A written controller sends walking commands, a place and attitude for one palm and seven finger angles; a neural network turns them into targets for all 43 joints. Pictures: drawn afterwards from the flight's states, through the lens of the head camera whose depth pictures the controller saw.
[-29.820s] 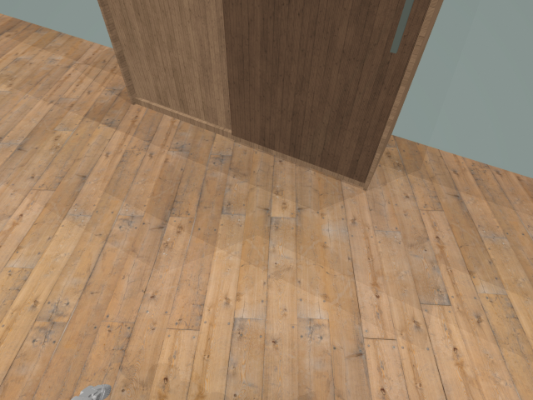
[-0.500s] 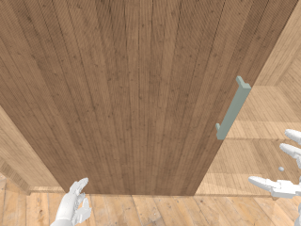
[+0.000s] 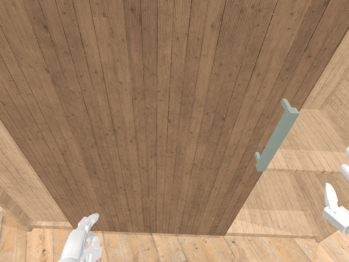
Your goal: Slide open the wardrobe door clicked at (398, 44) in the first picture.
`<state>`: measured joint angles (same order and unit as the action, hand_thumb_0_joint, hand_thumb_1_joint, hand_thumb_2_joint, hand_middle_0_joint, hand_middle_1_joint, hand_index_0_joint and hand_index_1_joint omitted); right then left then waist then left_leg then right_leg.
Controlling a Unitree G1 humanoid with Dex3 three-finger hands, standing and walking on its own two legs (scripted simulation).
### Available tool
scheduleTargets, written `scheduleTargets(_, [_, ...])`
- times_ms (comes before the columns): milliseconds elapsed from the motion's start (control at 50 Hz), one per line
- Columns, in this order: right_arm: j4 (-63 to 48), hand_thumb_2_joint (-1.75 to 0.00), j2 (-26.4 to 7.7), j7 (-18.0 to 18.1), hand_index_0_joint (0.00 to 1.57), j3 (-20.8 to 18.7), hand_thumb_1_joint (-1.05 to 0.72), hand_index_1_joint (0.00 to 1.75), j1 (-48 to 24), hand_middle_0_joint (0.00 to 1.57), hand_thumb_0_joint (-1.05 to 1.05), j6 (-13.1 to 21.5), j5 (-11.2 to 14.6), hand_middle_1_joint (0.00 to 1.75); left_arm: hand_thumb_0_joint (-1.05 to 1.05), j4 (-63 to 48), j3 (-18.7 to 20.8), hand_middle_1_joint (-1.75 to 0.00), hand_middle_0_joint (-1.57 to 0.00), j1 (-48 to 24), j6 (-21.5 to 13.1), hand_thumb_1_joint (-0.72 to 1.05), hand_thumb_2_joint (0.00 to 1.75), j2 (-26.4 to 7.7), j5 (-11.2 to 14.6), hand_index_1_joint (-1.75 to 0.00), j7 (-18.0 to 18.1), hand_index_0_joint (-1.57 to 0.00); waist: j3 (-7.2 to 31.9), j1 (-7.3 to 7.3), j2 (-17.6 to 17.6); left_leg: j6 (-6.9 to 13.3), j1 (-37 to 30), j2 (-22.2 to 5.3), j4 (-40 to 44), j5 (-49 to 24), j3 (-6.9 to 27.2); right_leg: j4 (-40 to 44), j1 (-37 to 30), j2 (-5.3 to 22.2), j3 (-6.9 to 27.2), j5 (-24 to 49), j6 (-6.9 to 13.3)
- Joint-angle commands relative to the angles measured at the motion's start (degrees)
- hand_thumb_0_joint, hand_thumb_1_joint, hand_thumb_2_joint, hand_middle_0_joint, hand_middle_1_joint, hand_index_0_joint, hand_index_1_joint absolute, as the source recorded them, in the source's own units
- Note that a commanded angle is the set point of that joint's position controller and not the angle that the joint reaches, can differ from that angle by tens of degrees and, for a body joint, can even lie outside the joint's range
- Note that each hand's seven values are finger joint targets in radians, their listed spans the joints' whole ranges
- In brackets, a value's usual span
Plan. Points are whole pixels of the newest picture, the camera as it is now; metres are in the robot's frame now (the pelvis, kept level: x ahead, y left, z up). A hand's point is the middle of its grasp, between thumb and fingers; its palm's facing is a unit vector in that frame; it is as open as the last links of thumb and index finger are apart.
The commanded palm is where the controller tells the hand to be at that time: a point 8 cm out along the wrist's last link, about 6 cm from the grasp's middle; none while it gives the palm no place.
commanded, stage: draw the hand back to the body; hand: right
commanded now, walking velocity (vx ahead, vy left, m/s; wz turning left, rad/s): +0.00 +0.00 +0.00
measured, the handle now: (271, 137) +0.42 -0.27 +0.08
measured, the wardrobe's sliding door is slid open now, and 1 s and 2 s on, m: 0.54 0.54 0.54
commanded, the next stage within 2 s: step back with the hand held close in 0.34 s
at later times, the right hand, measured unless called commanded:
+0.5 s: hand (319, 210) +0.17 -0.23 +0.16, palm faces +0.45 +0.81 -0.39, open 7.4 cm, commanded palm +0.13 -0.27 +0.17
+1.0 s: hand out of the picture +0.13 -0.30 +0.15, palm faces +0.43 +0.78 -0.45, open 7.4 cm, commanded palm +0.08 -0.33 +0.17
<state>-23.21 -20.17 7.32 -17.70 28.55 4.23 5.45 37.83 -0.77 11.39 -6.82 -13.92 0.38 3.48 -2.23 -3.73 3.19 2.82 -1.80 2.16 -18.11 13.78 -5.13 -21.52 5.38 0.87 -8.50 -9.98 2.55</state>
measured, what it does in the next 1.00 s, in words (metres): shifts its weight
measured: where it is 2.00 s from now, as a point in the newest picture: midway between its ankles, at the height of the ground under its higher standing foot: outside the picture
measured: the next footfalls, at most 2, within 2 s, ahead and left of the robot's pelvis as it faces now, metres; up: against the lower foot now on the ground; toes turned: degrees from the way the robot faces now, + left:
left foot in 1.20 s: -0.11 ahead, +0.06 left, +0.00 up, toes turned -6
right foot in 1.86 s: -0.12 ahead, -0.26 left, +0.00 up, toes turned +2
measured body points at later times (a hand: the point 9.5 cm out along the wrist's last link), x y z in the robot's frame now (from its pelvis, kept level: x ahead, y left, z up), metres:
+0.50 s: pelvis -0.01 +0.03 +0.00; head -0.03 +0.06 +0.45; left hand +0.18 +0.26 -0.09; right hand +0.14 -0.27 +0.18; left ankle -0.03 +0.08 -0.75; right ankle +0.03 -0.09 -0.74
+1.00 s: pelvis -0.07 -0.03 -0.01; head -0.06 -0.03 +0.44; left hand +0.10 +0.22 -0.09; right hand +0.11 -0.34 +0.18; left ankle -0.03 +0.08 -0.74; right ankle +0.03 -0.09 -0.74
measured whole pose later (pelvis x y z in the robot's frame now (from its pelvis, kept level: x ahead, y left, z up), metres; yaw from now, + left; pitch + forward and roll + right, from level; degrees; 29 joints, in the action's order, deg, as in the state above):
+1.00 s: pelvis -0.07 -0.03 -0.01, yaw +1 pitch -1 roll +3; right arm -27.2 -24.5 10.1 -22.3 31.4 7.9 4.1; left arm 33.4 -1.2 12.6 -1.0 -14.2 1.7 6.8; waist -1.0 -1.2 3.2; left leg 0.7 14.1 3.1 -26.7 14.6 -3.6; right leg -28.6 20.7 1.2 -5.7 -7.9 4.6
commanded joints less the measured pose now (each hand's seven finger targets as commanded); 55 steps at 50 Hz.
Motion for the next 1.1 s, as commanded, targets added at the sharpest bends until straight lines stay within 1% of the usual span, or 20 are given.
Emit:
scheduleTargets(0, [-11.27, -0.90, -10.22, 1.11, 0.20, -6.83, -0.90, 0.30, -3.25, 0.20, 0.00, 4.19, -0.14, 0.30, 0.00, -9.20, 2.69, -0.30, -0.20, -8.18, -3.52, 0.90, 0.90, -6.38, 0.03, -0.30, 0.57, -0.20, 1.77, 0.12, -0.14, -1.17, 8.58, -2.12, 4.23, -9.73, 6.01, 1.59, -5.26, 1.86, 6.68, 8.67, -1.54])
scheduleTargets(60, [-10.12, -0.90, -11.09, 1.09, 0.20, -7.75, -0.90, 0.30, -3.85, 0.20, 0.00, 4.44, -0.01, 0.30, 0.00, -8.89, 3.06, -0.30, -0.20, -8.34, -3.18, 0.90, 0.90, -6.60, 0.03, -0.30, 0.96, -0.20, 1.33, 0.13, -2.11, -1.34, 8.82, -2.66, 4.81, -9.79, 6.79, 1.10, -4.86, 1.52, 6.24, 7.34, -1.09])
scheduleTargets(180, [-11.53, -0.90, -10.40, 1.10, 0.20, -6.82, -0.90, 0.30, -3.91, 0.20, 0.00, 5.28, -0.13, 0.30, 0.00, -8.95, 3.08, -0.30, -0.20, -8.85, -3.46, 0.90, 0.90, -5.95, 0.06, -0.30, 1.14, -0.20, 2.03, 0.11, 0.38, -1.60, 8.82, -3.31, 4.76, -10.65, 7.80, 0.44, -5.33, 1.12, 5.67, 7.17, -0.86])
scheduleTargets(260, [-10.96, -0.90, -12.10, 1.32, 0.20, -8.15, -0.90, 0.30, -4.79, 0.20, 0.00, 5.63, -0.15, 0.30, 0.00, -8.49, 3.19, -0.30, -0.20, -9.10, -3.65, 0.90, 0.90, -6.22, -0.06, -0.30, 1.31, -0.20, 1.62, 0.00, -1.15, -1.78, 9.34, -3.49, 5.76, -9.23, 8.30, 0.20, -5.20, 0.85, 5.60, 5.97, -0.78])
scheduleTargets(320, [-10.60, -0.90, -10.64, 1.06, 0.20, -7.14, -0.90, 0.30, -3.16, 0.20, 0.00, 5.86, 0.08, 0.30, 0.00, -8.67, 3.16, -0.30, -0.20, -9.36, -3.48, 0.90, 0.90, -5.73, 0.04, -0.30, 1.23, -0.20, 1.31, -0.06, -1.95, -1.99, 9.39, -3.54, 5.51, -9.62, 8.33, 0.17, -5.06, 0.79, 5.48, 6.04, -0.64])
scheduleTargets(420, [-11.05, -0.90, -10.72, 1.03, 0.20, -7.19, -0.90, 0.30, -3.59, 0.20, 0.00, 6.24, 0.09, 0.30, 0.00, -8.50, 3.30, -0.30, -0.20, -9.55, -3.49, 0.90, 0.90, -5.71, 0.10, -0.30, 1.26, -0.20, 1.86, 0.01, -0.14, -2.12, 9.35, -3.98, 5.50, -9.81, 8.90, -0.18, -5.32, 0.72, 5.32, 5.83, -0.65])
scheduleTargets(440, [-11.52, -0.90, -14.01, 1.58, 0.20, -9.42, -0.90, 0.30, -9.83, 0.20, 0.00, 6.47, 0.00, 0.30, 0.00, -7.82, 3.24, -0.30, -0.20, -9.91, -3.41, 0.90, 0.90, -6.03, 0.20, -0.30, 1.54, -0.20, 1.91, 0.30, -0.21, -2.12, 10.04, -3.82, 6.06, -9.13, 9.03, -0.34, -5.63, 0.54, 5.31, 5.47, -0.65])
scheduleTargets(460, [-15.16, -0.90, -22.66, 2.00, 0.20, -17.38, -0.90, 0.30, -18.57, 0.20, 0.00, 8.92, -0.11, 0.30, 0.00, -10.13, 1.90, -0.30, -0.20, -9.26, -2.13, 0.90, 0.90, -5.83, 1.03, -0.30, 1.25, -0.20, -3.05, 1.46, 1.96, -4.45, 17.27, -6.97, 8.11, -13.21, 13.78, -3.17, -1.92, 1.69, 6.88, 1.77, -0.44])
scheduleTargets(480, [-8.36, -0.90, -14.43, 0.99, 0.20, -11.10, -0.90, 0.30, -8.99, 0.20, 0.00, 8.18, -0.09, 0.30, 0.00, -8.80, 2.12, -0.30, -0.20, -9.56, -1.28, 0.90, 0.90, -5.48, 0.42, -0.30, 1.37, -0.20, -2.19, 2.01, -5.00, -4.67, 19.57, -9.31, 6.60, -18.67, 12.65, -6.32, -0.67, 2.27, 7.89, 3.03, -0.23])
scheduleTargets(500, [-6.65, -0.90, -11.40, 0.47, 0.20, -8.64, -0.90, 0.30, -4.64, 0.20, 0.00, 7.34, -0.37, 0.30, 0.00, -10.25, 2.21, -0.30, -0.20, -9.07, -0.62, 0.90, 0.90, -5.55, 0.65, -0.30, 1.16, -0.20, 0.19, 1.75, -7.29, -5.92, 19.02, -9.68, 4.68, -25.79, 12.30, -7.86, -0.65, 1.93, 6.93, 5.12, -0.15])
scheduleTargets(540, [-7.38, -0.90, -10.80, 0.32, 0.20, -8.56, -0.90, 0.30, -0.99, 0.20, 0.00, 6.75, -0.41, 0.30, 0.00, -11.64, 2.36, -0.30, -0.20, -8.23, 0.69, 0.90, 0.90, -5.54, 1.11, -0.30, 1.07, -0.20, 6.90, 1.57, -7.50, -7.53, 14.40, -10.12, 0.25, -34.09, 11.01, -8.55, 0.24, 2.04, 5.87, 8.33, 0.10])
scheduleTargets(580, [-10.68, -0.90, -12.12, 0.85, 0.20, -9.45, -0.90, 0.30, -0.59, 0.20, 0.00, 6.37, -0.61, 0.30, 0.00, -12.51, 2.64, -0.30, -0.20, -8.08, 1.35, 0.90, 0.90, -6.03, 1.38, -0.30, 1.39, -0.20, 11.03, 1.53, -4.26, -7.68, 11.67, -9.74, -3.32, -37.99, 9.92, -8.40, 0.13, 2.55, 5.73, 14.64, 0.08])
scheduleTargets(700, [-15.73, -0.90, -15.00, 2.24, 0.20, -12.43, -0.90, 0.30, 2.97, 0.20, 0.00, 5.00, -0.30, 0.30, 0.00, -14.83, 2.56, -0.30, -0.20, -8.28, 3.70, 0.90, 0.90, -5.79, 1.69, -0.30, 2.28, -0.20, 10.98, 1.68, -2.44, -6.26, 15.06, -8.76, -4.49, -26.83, 10.02, -8.60, 1.89, 3.78, 7.56, 16.67, -0.14])
scheduleTargets(760, [-16.25, -0.90, -16.78, 2.87, 0.20, -14.19, -0.90, 0.30, 3.29, 0.20, 0.00, 5.31, -0.04, 0.30, 0.00, -14.83, 2.65, -0.30, -0.20, -7.98, 4.15, 0.90, 0.90, -5.98, 1.42, -0.30, 2.73, -0.20, 8.61, 1.84, -2.67, -4.93, 17.82, -8.77, -1.99, -13.68, 11.65, -7.47, 4.90, 3.92, 9.28, 9.20, -0.37])
scheduleTargets(840, [-14.71, -0.90, -15.63, 3.55, 0.20, -12.79, -0.90, 0.30, 2.43, 0.20, 0.00, 6.19, -0.29, 0.30, 0.00, -14.56, 2.22, -0.30, -0.20, -7.31, 3.73, 0.90, 0.90, -6.18, 1.35, -0.30, 3.13, -0.20, 4.66, 2.46, -1.83, -2.77, 22.14, -7.97, 2.20, 6.72, 13.54, -4.55, 8.83, 4.24, 11.50, -6.00, -0.17])
scheduleTargets(880, [-14.91, -0.90, -15.15, 3.91, 0.20, -11.97, -0.90, 0.30, 1.09, 0.20, 0.00, 6.78, -0.76, 0.30, 0.00, -14.34, 2.09, -0.30, -0.20, -6.91, 2.94, 0.90, 0.90, -6.75, 1.18, -0.30, 3.48, -0.20, 3.40, 2.65, 0.34, -1.94, 21.97, -6.40, 1.81, 12.68, 12.08, -0.73, 10.84, 5.42, 13.80, -11.98, 0.15])
scheduleTargets(920, [-15.01, -0.90, -14.31, 4.21, 0.20, -11.39, -0.90, 0.30, -0.38, 0.20, 0.00, 7.34, -1.60, 0.30, 0.00, -14.33, 1.98, -0.30, -0.20, -6.64, 2.17, 0.90, 0.90, -7.42, 1.00, -0.30, 3.70, -0.20, 3.19, 2.51, 2.16, -2.09, 18.86, -3.80, -1.31, 13.99, 9.55, 4.19, 14.81, 7.20, 16.50, -18.88, 0.85])
scheduleTargets(960, [-15.84, -0.90, -14.59, 4.30, 0.20, -11.87, -0.90, 0.30, -2.01, 0.20, 0.00, 7.91, -2.52, 0.30, 0.00, -14.51, 2.13, -0.30, -0.20, -7.48, 1.35, 0.90, 0.90, -8.03, 0.90, -0.30, 3.98, -0.20, 4.49, 1.92, 6.46, -2.69, 11.40, -0.84, -8.78, 7.70, 7.01, 9.92, 20.14, 9.59, 19.87, -24.74, 2.16])
scheduleTargets(1000, [-15.47, -0.90, -13.49, 3.96, 0.20, -11.79, -0.90, 0.30, -1.48, 0.20, 0.00, 8.16, -3.05, 0.30, 0.00, -14.43, 2.31, -0.30, -0.20, -7.18, 0.54, 0.90, 0.90, -7.66, 0.63, -0.30, 3.95, -0.20, 6.75, 1.31, 7.64, -2.89, 6.46, 1.04, -14.63, 3.29, 5.77, 13.08, 22.60, 10.90, 21.79, -26.83, 2.66])
scheduleTargets(1080, [-15.49, -0.90, -14.10, 3.29, 0.20, -13.23, -0.90, 0.30, 1.02, 0.20, 0.00, 8.65, -2.95, 0.30, 0.00, -14.05, 2.81, -0.30, -0.20, -7.31, -0.60, 0.90, 0.90, -7.32, 0.04, -0.30, 3.35, -0.20, 7.78, 1.10, 5.52, -2.49, 4.02, 2.36, -18.33, 5.99, 5.99, 15.21, 25.57, 11.55, 22.19, -29.20, 2.86])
